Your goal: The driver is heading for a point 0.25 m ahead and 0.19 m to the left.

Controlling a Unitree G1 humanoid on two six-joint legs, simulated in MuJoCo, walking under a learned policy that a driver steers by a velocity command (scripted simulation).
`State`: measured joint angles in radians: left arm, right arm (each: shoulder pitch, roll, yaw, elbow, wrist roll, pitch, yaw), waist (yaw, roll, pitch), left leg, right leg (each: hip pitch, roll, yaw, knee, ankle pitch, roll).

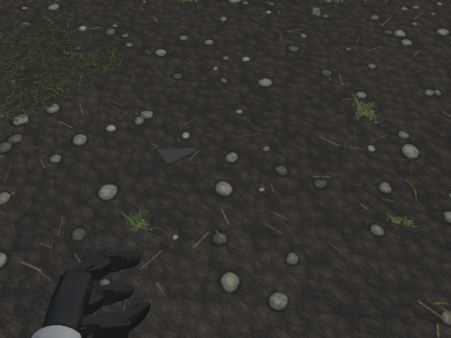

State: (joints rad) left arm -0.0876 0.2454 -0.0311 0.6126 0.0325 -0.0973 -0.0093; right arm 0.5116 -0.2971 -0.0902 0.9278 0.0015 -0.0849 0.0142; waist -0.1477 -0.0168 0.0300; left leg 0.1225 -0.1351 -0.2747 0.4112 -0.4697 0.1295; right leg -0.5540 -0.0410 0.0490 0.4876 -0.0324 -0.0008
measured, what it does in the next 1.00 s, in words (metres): walks ahead, turning left: left foot, then right foot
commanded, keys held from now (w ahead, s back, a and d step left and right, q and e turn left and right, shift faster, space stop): w+q+shift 0.14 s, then shift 0.86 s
